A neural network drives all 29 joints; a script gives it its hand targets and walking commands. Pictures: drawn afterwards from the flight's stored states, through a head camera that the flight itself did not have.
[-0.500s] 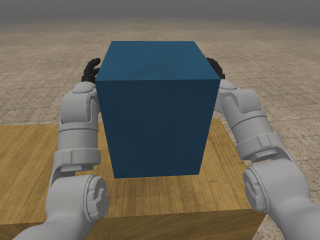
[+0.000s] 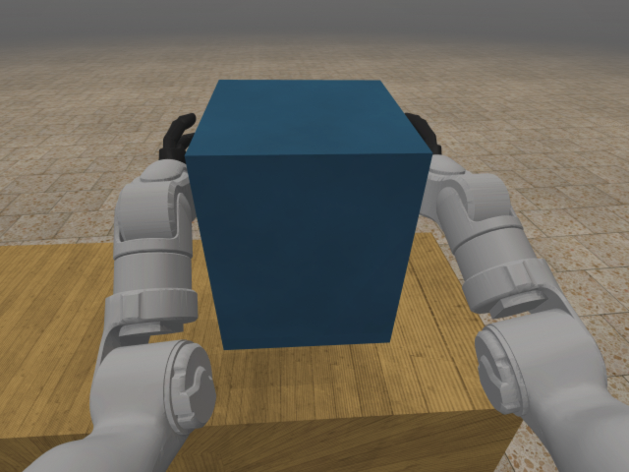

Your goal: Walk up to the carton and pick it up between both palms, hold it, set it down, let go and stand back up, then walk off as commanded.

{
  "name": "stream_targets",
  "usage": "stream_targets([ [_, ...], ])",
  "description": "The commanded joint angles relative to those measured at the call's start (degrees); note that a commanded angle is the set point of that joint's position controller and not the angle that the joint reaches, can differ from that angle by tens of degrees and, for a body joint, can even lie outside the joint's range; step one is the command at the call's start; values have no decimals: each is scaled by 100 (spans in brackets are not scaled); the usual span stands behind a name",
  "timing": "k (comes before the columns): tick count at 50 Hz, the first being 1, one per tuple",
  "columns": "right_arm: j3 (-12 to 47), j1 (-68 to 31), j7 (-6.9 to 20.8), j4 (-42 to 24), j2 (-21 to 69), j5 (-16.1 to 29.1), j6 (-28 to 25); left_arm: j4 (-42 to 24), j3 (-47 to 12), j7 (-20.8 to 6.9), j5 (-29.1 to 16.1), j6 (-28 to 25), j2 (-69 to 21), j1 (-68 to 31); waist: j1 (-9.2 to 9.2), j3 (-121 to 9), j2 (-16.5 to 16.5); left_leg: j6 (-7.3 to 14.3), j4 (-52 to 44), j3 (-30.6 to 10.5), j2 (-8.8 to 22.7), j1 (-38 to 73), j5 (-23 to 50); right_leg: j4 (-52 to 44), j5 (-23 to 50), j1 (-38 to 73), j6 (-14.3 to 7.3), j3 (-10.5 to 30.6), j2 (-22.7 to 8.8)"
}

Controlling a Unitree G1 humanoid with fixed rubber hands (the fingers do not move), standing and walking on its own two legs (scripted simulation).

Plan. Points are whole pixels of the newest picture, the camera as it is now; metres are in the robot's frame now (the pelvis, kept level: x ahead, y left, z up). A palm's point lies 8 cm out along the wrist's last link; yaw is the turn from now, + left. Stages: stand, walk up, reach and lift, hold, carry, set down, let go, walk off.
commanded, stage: hold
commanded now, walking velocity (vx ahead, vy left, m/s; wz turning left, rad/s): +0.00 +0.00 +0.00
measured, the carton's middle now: (304, 211) +0.36 +0.00 +0.24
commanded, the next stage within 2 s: none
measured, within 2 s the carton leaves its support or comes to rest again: neither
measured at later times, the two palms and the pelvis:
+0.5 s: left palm (179, 175) +0.38 +0.14 +0.28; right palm (425, 172) +0.37 -0.15 +0.28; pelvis +0.00 +0.00 +0.00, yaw +0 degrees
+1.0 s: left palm (177, 174) +0.37 +0.14 +0.28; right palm (426, 171) +0.36 -0.15 +0.28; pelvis +0.00 +0.00 +0.00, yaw +0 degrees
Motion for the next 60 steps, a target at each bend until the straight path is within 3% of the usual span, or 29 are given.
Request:
stream_targets([
  [1,1396,-5287,793,-2169,3811,982,-374,-783,-2346,-856,-1001,-496,-3613,-4402,3,-2315,111,-98,-125,386,-365,1090,857,-231,607,81,190,-245,364],
  [3,1484,-5207,768,-2340,3915,1041,-400,-935,-2491,-833,-1159,-566,-3684,-4525,-64,-2511,102,-128,-25,370,-402,1202,1150,-175,995,150,228,-232,367],
  [4,1283,-5165,760,-2104,3760,979,-357,-800,-2438,-836,-1153,-553,-3677,-4621,-168,-2259,228,-167,-42,345,-412,1134,1003,-221,786,-10,203,-215,332],
  [5,1400,-5284,782,-2133,3763,1002,-366,-654,-2338,-853,-988,-518,-3676,-4446,-2,-2139,213,-162,-105,369,-373,1102,904,-248,573,30,195,-228,372],
  [6,1253,-5147,791,-1846,3691,945,-332,-634,-2368,-830,-998,-526,-3602,-4507,-74,-2073,303,-185,-119,355,-367,1048,813,-251,492,-55,157,-223,354],
  [8,1318,-5180,774,-2054,3764,980,-361,-665,-2328,-835,-1034,-530,-3662,-4361,-118,-2136,133,-157,-115,391,-388,1084,982,-249,752,71,220,-237,354],
  [11,1347,-5184,789,-2063,3777,1048,-361,-856,-2404,-823,-1042,-529,-3681,-4522,-45,-2220,313,-188,-66,389,-394,1123,1067,-203,790,59,201,-232,359],
  [12,1441,-5239,789,-2057,3837,1089,-368,-855,-2315,-815,-1051,-536,-3600,-4513,56,-2303,198,-135,-39,388,-409,1138,1124,-206,757,38,225,-229,367],
  [14,1395,-5216,767,-2376,3762,1041,-396,-913,-2487,-804,-1092,-531,-3692,-4390,-62,-2421,255,-181,6,374,-400,1224,1215,-193,970,110,229,-222,354],
  [16,1390,-4964,768,-2077,3689,1070,-343,-966,-2474,-799,-1049,-486,-3685,-4381,-106,-2217,314,-210,-18,351,-376,1275,1304,-193,999,99,203,-238,377],
  [17,1468,-4908,771,-2031,3807,1054,-314,-942,-2343,-819,-1022,-490,-3580,-4382,-29,-2165,209,-150,-26,394,-405,1196,1274,-201,1011,138,239,-236,356],
  [20,1424,-5124,774,-2252,3722,1041,-353,-964,-2473,-851,-1131,-484,-3655,-4456,-121,-2252,190,-162,-22,368,-386,1221,1147,-205,856,129,223,-222,365],
  [22,1622,-5204,707,-2658,3916,1166,-358,-1118,-2556,-824,-1164,-499,-3654,-4288,-30,-2559,171,-147,67,408,-429,1305,1592,-151,1376,306,280,-220,373],
  [23,1614,-5220,694,-2524,3912,1124,-332,-951,-2326,-846,-976,-477,-3462,-4231,100,-2255,107,-100,54,442,-451,1209,1434,-182,1162,240,307,-233,370],
  [27,1470,-4936,679,-2292,3793,1037,-295,-966,-2417,-899,-1037,-429,-3592,-4288,-122,-2171,187,-139,-19,409,-418,1258,1228,-209,1069,170,262,-227,340],
  [30,1549,-5010,692,-2375,3883,1113,-304,-1046,-2449,-875,-1075,-458,-3600,-4327,-63,-2302,140,-154,55,406,-417,1255,1524,-179,1304,282,261,-226,382],
  [33,1583,-5192,714,-2427,3860,1103,-307,-896,-2353,-878,-1076,-453,-3523,-4301,26,-2229,65,-75,-35,424,-435,1196,1270,-220,1023,152,266,-238,377],
  [38,1493,-5143,702,-2483,3834,1069,-331,-990,-2465,-863,-1093,-457,-3637,-4306,-60,-2261,190,-161,-6,392,-418,1209,1246,-192,1019,110,249,-249,366],
  [41,1294,-5059,771,-1892,3745,963,-267,-706,-2294,-863,-917,-437,-3582,-4358,-63,-1919,219,-154,-152,395,-360,1059,835,-268,596,34,194,-222,346],
  [42,1380,-5109,784,-2011,3867,986,-304,-769,-2271,-862,-1014,-469,-3585,-4373,7,-2029,134,-99,-144,403,-375,1064,828,-227,627,62,200,-232,352],
  [45,1365,-5309,790,-2304,3788,1021,-368,-894,-2499,-822,-1222,-547,-3774,-4628,-123,-2385,235,-197,-77,362,-369,1185,998,-202,772,66,181,-222,356],
  [48,1485,-5064,773,-2174,3772,1068,-318,-741,-2278,-807,-1005,-495,-3542,-4330,11,-2303,181,-136,-38,395,-408,1140,1059,-211,816,157,216,-223,367],
  [51,1421,-5234,769,-2219,3769,1002,-339,-764,-2362,-826,-1063,-477,-3699,-4317,-25,-2155,192,-136,-59,393,-391,1137,1072,-242,787,-23,215,-240,368],
  [52,1300,-5025,782,-2001,3703,999,-328,-808,-2391,-850,-1053,-486,-3679,-4476,-132,-2064,316,-205,-84,367,-362,1145,996,-240,756,1,184,-206,348],
  [54,1383,-5142,772,-2023,3781,961,-340,-670,-2219,-856,-963,-484,-3556,-4493,-59,-1974,53,-95,-115,400,-421,1105,829,-283,639,-3,241,-230,330],
  [55,1251,-5211,785,-1980,3637,967,-360,-476,-2214,-867,-911,-464,-3576,-4328,-68,-1933,201,-127,-154,392,-381,1049,748,-301,537,-21,200,-196,333],
  [57,1461,-5339,773,-2354,3882,1051,-404,-821,-2386,-863,-1118,-539,-3613,-4582,-33,-2415,130,-100,-56,428,-432,1113,987,-218,830,183,234,-203,333],
  [59,1479,-5023,755,-2142,3841,1100,-328,-801,-2325,-830,-1028,-519,-3594,-4349,-1,-2283,173,-152,-28,364,-406,1205,1313,-186,1092,137,241,-200,362],
  [60,1453,-5386,781,-2282,3737,1066,-388,-713,-2312,-824,-1014,-503,-3614,-4285,89,-2258,191,-130,-49,384,-386,1139,1267,-208,883,77,209,-244,419],
])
